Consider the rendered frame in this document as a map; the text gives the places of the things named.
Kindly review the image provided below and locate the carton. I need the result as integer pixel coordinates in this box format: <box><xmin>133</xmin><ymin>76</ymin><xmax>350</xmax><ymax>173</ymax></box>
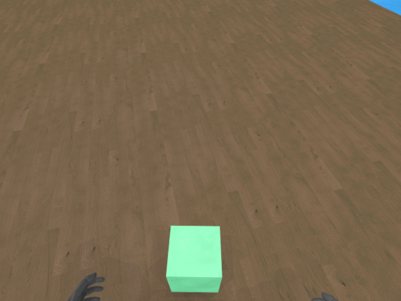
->
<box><xmin>166</xmin><ymin>226</ymin><xmax>222</xmax><ymax>292</ymax></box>

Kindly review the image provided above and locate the left robot hand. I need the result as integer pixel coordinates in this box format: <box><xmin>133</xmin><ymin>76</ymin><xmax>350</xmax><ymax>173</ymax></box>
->
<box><xmin>68</xmin><ymin>273</ymin><xmax>105</xmax><ymax>301</ymax></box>

